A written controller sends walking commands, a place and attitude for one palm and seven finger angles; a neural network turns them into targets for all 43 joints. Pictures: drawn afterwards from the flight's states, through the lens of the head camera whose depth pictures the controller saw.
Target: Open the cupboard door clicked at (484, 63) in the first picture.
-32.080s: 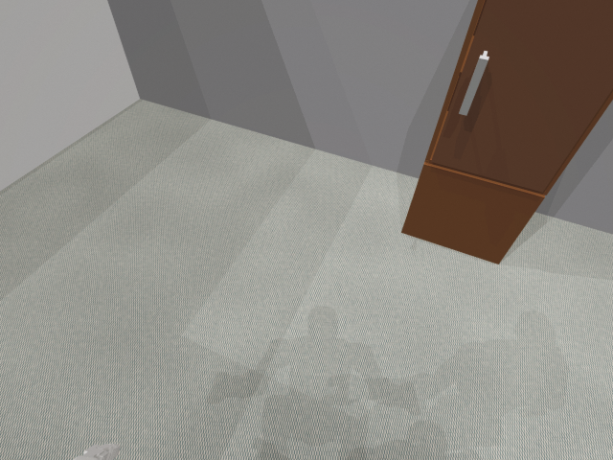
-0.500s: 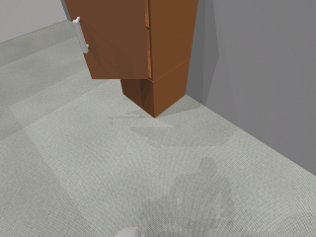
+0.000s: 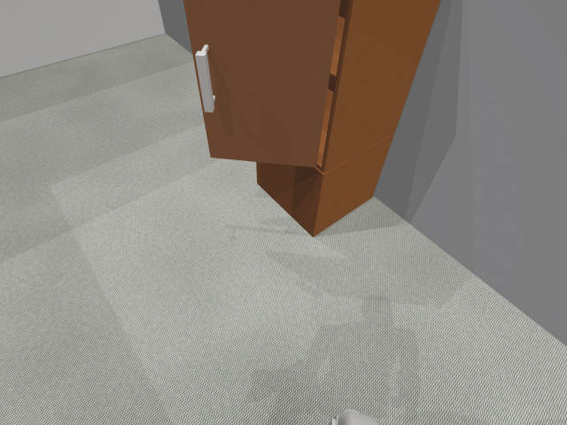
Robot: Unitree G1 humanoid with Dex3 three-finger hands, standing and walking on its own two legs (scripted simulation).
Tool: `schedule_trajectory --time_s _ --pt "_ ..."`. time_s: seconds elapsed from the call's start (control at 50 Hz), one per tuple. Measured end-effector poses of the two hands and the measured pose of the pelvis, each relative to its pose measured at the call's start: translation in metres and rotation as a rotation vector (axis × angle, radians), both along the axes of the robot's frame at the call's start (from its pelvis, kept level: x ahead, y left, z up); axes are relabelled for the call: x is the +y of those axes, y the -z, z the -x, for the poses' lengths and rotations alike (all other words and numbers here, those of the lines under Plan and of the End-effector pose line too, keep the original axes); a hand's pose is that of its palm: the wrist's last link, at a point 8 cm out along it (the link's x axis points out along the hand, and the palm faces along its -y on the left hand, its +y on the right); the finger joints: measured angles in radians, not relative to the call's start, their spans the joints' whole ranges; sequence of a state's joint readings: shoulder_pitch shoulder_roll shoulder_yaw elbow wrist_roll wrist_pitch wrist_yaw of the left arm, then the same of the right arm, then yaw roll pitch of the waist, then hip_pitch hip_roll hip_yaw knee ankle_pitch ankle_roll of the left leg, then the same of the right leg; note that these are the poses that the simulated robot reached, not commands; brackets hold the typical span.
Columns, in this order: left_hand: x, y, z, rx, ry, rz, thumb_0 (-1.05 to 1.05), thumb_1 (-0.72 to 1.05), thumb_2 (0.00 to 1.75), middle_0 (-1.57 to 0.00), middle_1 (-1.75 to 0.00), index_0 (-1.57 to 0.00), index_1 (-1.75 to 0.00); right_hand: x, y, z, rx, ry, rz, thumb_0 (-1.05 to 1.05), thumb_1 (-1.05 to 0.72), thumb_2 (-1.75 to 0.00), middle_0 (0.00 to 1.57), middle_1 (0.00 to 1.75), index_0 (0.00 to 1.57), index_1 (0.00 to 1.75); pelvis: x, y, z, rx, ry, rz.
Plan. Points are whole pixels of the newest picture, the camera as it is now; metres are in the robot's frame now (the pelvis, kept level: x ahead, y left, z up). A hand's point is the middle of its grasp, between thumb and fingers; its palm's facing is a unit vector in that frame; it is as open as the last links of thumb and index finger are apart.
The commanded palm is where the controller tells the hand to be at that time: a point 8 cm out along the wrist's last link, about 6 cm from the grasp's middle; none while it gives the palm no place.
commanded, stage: take the last steps up to it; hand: left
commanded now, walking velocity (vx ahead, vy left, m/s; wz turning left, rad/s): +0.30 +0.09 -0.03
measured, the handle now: (207, 79) +0.95 +0.28 -0.03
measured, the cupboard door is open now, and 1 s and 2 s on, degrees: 45 45 45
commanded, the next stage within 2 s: come to a stop and stand still in 0.70 s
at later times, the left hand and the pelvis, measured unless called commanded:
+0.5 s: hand (163, 396) +0.19 +0.21 -0.17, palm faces +0.09 -0.98 -0.19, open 7.2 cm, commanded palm none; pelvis +0.18 +0.02 +0.00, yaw +1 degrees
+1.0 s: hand (190, 266) +0.43 +0.23 -0.17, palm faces -0.04 -0.98 -0.19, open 7.4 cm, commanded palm none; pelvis +0.34 +0.06 -0.01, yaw -1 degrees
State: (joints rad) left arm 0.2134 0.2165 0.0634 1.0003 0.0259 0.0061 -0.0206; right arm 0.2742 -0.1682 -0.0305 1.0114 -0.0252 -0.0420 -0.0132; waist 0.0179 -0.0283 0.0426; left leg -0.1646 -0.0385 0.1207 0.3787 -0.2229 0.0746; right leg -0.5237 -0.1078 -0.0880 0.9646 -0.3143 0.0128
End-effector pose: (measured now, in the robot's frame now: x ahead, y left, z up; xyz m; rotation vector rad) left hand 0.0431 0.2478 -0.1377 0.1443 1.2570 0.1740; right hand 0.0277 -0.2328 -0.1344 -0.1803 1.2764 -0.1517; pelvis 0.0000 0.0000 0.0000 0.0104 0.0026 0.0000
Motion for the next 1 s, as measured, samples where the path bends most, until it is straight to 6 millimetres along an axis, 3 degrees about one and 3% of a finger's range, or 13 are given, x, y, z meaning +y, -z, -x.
schedule_trajectory --time_s 0.18,0.22,0.26,0.34,0.42,0.5,0.56,0.62,0.7,0.88,0.94,1.0 --pt "-0.025 -0.009 -0.146 -0.173 0.12 -0.003 0.01 0.9 0.9 -0.2 -0.3 -0.2 -0.3 0.006 0.02 0.027 0.21 0.112 -0.061 0.0 -0.91 -0.9 0.2 0.3 0.21 0.3 -0.008 0.01 -0.07 -0.015 0.014 -0.024" --pt "-0.031 -0.005 -0.167 -0.209 0.122 -0.003 0.0 0.9 0.9 -0.2 -0.3 -0.2 -0.3 0.004 0.027 0.023 0.248 0.123 -0.069 0.01 -0.91 -0.9 0.2 0.3 0.21 0.3 -0.011 0.017 -0.084 -0.023 0.007 -0.015" --pt "-0.033 -0.005 -0.174 -0.211 0.103 0.003 0.0 0.9 0.9 -0.2 -0.3 -0.2 -0.3 0.002 0.026 0.009 0.266 0.121 -0.067 0.01 -0.91 -0.9 0.2 0.3 0.2 0.3 -0.012 0.016 -0.097 -0.03 -0.007 0.002" --pt "-0.033 -0.003 -0.163 -0.132 0.048 0.021 0.0 0.91 0.9 -0.2 -0.3 -0.2 -0.3 -0.002 0.015 -0.047 0.213 0.1 -0.048 0.01 -0.91 -0.9 0.2 0.3 0.2 0.3 -0.008 0.005 -0.123 -0.015 -0.015 0.015" --pt "-0.009 -0.002 -0.149 -0.042 -0.018 0.004 -0.01 0.94 0.9 -0.2 -0.3 -0.21 -0.3 0.003 0.003 -0.121 0.104 0.055 -0.034 0.01 -0.91 -0.9 0.2 0.3 0.2 0.3 0.001 -0.002 -0.152 0.001 -0.017 0.011" --pt "0.015 0.007 -0.133 0.079 -0.058 0.017 -0.01 0.94 0.9 -0.2 -0.3 -0.2 -0.3 0.019 -0.002 -0.201 -0.012 -0.006 -0.02 0.01 -0.91 -0.9 0.2 0.3 0.2 0.3 0.022 0.0 -0.184 0.0 -0.014 0.013" --pt "0.035 0.02 -0.128 0.162 -0.086 0.032 0.0 0.92 0.9 -0.2 -0.3 -0.2 -0.3 0.036 0.001 -0.256 -0.105 -0.045 0.006 0.01 -0.91 -0.9 0.2 0.3 0.2 0.3 0.044 0.012 -0.211 -0.004 -0.005 0.03" --pt "0.052 0.027 -0.14 0.223 -0.07 0.027 0.0 0.92 0.9 -0.2 -0.3 -0.2 -0.3 0.052 0.001 -0.288 -0.163 -0.048 0.024 0.0 -0.9 -0.9 0.2 0.3 0.2 0.3 0.057 0.017 -0.23 -0.008 0.012 0.017" --pt "0.062 0.02 -0.19 0.177 -0.037 0.026 0.01 0.91 0.9 -0.2 -0.3 -0.2 -0.3 0.072 -0.002 -0.298 -0.137 -0.03 0.008 0.0 -0.9 -0.9 0.2 0.3 0.2 0.3 0.067 0.009 -0.253 0.0 0.024 0.009" --pt "0.048 0.003 -0.332 -0.043 0.054 0.024 0.01 0.91 0.9 -0.19 -0.3 -0.2 -0.3 0.072 0.011 -0.282 0.05 0.052 -0.014 0.0 -0.93 -0.9 0.2 0.3 0.21 0.3 0.068 0.004 -0.308 -0.009 0.023 -0.007" --pt "0.039 0.006 -0.364 -0.078 0.078 0.009 0.0 0.91 0.9 -0.2 -0.3 -0.2 -0.3 0.072 0.022 -0.279 0.115 0.089 -0.038 0.0 -0.92 -0.9 0.2 0.3 0.2 0.3 0.062 0.011 -0.326 -0.013 0.029 -0.027" --pt "0.031 0.004 -0.384 -0.065 0.105 0.008 0.0 0.91 0.9 -0.2 -0.3 -0.2 -0.3 0.075 0.024 -0.281 0.152 0.124 -0.054 0.0 -0.91 -0.9 0.2 0.3 0.2 0.3 0.06 0.009 -0.338 -0.003 0.023 -0.012"
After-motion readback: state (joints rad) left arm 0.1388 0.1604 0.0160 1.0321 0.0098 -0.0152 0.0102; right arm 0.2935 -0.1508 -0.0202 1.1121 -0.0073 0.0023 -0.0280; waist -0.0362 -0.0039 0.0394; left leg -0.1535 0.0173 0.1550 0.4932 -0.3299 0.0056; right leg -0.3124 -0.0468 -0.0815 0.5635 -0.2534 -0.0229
